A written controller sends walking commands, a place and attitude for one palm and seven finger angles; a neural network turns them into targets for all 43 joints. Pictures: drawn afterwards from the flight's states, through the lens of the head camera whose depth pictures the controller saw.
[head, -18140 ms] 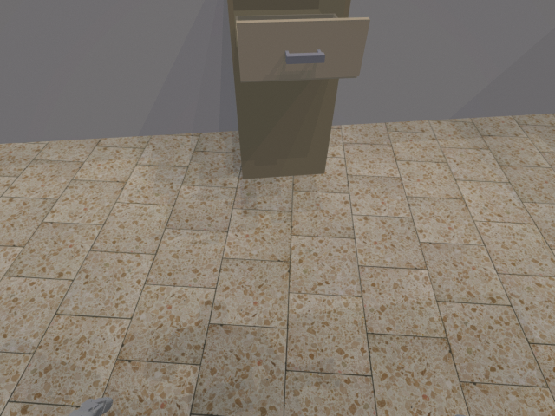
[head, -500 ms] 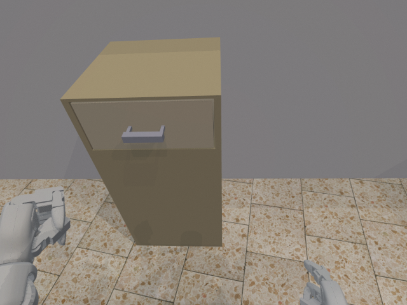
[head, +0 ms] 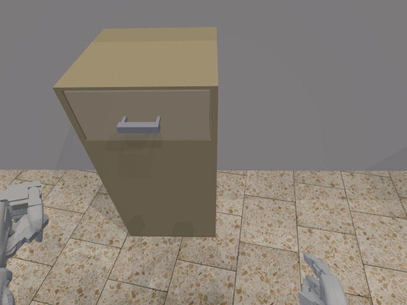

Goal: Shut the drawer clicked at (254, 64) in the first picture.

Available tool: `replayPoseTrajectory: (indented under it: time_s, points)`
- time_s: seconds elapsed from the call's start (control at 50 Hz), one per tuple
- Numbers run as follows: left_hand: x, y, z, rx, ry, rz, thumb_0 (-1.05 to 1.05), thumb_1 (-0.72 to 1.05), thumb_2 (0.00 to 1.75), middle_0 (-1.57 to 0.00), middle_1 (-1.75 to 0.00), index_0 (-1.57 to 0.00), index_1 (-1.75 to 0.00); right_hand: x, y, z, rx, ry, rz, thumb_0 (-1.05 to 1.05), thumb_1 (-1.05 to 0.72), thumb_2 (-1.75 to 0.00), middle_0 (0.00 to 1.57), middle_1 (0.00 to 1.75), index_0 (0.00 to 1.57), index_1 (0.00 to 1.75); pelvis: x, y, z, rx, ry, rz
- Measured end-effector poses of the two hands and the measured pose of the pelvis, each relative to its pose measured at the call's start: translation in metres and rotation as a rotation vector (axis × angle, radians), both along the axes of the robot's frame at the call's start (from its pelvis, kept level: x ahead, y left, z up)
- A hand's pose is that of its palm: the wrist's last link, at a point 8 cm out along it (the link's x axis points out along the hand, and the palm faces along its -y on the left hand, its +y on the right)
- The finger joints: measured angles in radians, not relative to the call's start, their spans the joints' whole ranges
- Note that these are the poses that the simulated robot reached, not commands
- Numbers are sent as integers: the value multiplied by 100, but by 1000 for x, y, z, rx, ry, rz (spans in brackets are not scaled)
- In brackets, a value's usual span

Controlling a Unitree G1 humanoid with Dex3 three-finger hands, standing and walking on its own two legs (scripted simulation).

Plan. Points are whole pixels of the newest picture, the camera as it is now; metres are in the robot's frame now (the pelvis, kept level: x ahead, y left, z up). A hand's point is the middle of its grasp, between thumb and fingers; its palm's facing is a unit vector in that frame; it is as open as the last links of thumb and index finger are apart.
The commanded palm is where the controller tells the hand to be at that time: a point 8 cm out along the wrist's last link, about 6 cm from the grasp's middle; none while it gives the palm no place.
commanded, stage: step back with the hand held close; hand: left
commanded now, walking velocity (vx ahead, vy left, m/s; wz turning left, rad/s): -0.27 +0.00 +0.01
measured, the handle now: (140, 123) +0.58 +0.25 +0.03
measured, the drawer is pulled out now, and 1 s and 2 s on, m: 0.00 0.00 0.00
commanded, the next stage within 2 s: stop stepping back and stand still in 1.28 s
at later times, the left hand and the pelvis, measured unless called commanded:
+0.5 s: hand (7, 265) +0.13 +0.27 +0.15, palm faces +0.37 -0.79 -0.49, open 3.2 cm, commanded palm +0.07 +0.31 +0.17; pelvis -0.06 +0.03 -0.01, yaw +0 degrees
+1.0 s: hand out of the picture +0.08 +0.26 +0.15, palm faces +0.33 -0.79 -0.52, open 3.2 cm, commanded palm +0.01 +0.30 +0.17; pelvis -0.12 +0.02 -0.01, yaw +1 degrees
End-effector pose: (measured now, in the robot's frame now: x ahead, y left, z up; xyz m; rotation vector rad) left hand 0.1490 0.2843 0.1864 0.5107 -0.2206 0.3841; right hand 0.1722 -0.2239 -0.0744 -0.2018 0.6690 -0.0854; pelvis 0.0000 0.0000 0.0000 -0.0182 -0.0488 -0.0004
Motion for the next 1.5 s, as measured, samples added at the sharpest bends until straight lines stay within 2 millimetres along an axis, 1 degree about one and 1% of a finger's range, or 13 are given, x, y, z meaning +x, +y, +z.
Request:
replayPoseTrajectory:
  time_s: [0.1,0.18,0.36,0.5,0.66,0.76,0.86,1.02,1.1,1.22,1.34,1.4,1.5]
  points:
    - [5,3,-19,-14,98,-36,1,89,90,-140,-160,-140,-160,-18,-5,-4,-21,60,-57,1,-90,-90,20,30,20,30,-7,10,0,5,31,-11]
    - [-2,5,-28,-6,160,-74,1,89,90,-140,-160,-140,-160,-33,-6,-6,-41,95,-92,1,-90,-90,20,30,20,30,-15,18,-2,8,47,-13]
    - [-34,23,-4,87,48,-66,1,89,90,-140,-160,-140,-160,-48,12,-3,-56,67,-68,1,-90,-90,20,30,20,29,-38,27,-7,11,50,-8]
    - [-58,25,-13,63,32,-29,1,89,90,-140,-160,-140,-160,-59,25,-5,-28,8,-35,1,-90,-90,20,30,20,30,-60,30,-12,4,40,-5]
    - [-76,20,-13,38,-30,-69,1,88,90,-140,-160,-140,-160,-87,22,-5,-79,41,-22,1,-90,-90,20,30,21,30,-77,30,-14,-17,46,6]
    - [-79,27,-7,84,-69,-88,1,88,90,-141,-160,-140,-160,-104,17,-4,-112,61,-47,1,-90,-90,20,30,21,30,-85,33,-15,-27,43,20]
    - [-89,36,-2,144,-60,-54,1,88,90,-140,-160,-140,-160,-108,17,-6,-105,67,-39,1,-90,-90,20,30,20,30,-90,32,-14,-34,73,46]
    - [-112,12,-11,104,4,-115,1,89,90,-140,-160,-140,-160,-106,20,-8,-79,46,26,1,-90,-90,20,30,21,30,-122,18,-13,-26,84,22]
    - [-131,1,-6,112,-4,-149,1,88,90,-140,-160,-140,-160,-114,16,-3,-63,14,15,1,-90,-90,20,30,21,30,-135,12,-14,-30,73,27]
    - [-153,17,6,81,-86,-75,1,88,90,-141,-160,-141,-160,-138,10,7,-91,61,-33,1,-90,-90,20,30,21,30,-141,17,-6,5,94,37]
    - [-161,38,-15,47,-52,-40,1,89,90,-140,-160,-140,-160,-160,18,4,-114,66,-31,1,-90,-90,20,30,20,30,-172,27,-9,22,98,50]
    - [-172,31,-18,37,14,-74,1,89,90,-140,-160,-140,-160,-178,28,7,-77,40,-6,1,-90,-90,20,30,20,29,-187,27,-5,12,91,23]
    - [-202,4,3,81,11,-153,1,89,90,-140,-160,-140,-160,-212,34,9,-5,7,0,1,-90,-90,20,30,21,30,-209,18,-2,4,76,-10]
